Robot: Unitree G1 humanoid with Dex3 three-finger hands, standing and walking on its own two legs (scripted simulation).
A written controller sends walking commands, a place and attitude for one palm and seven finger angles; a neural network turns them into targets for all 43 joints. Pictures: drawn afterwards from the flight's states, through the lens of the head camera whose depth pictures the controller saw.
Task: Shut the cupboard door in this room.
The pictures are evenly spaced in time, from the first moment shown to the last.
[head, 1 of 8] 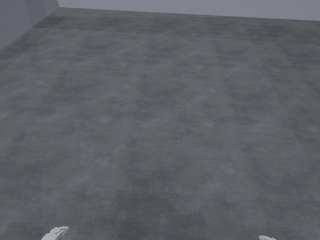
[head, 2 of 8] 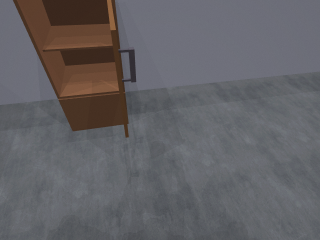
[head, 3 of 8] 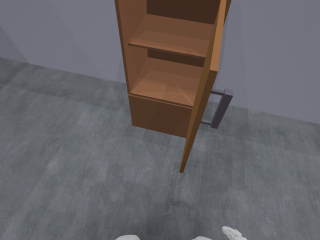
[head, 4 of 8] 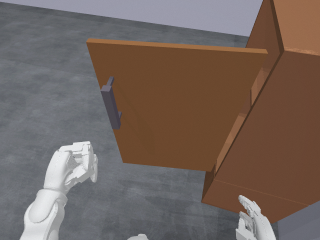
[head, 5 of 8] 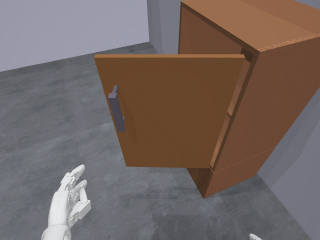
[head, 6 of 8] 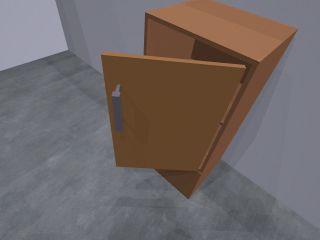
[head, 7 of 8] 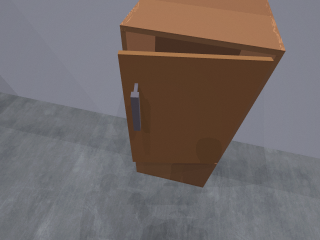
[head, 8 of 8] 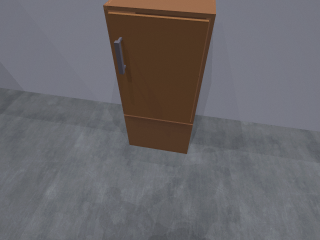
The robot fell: no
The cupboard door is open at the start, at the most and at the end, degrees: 90 100 0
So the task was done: yes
